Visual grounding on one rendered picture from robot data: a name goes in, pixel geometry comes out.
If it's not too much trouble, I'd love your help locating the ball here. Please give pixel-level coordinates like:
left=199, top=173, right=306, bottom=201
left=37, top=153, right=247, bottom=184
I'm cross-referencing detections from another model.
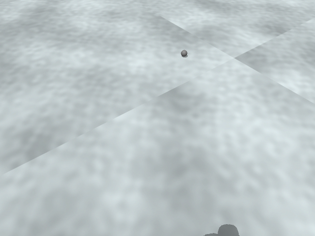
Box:
left=181, top=50, right=187, bottom=57

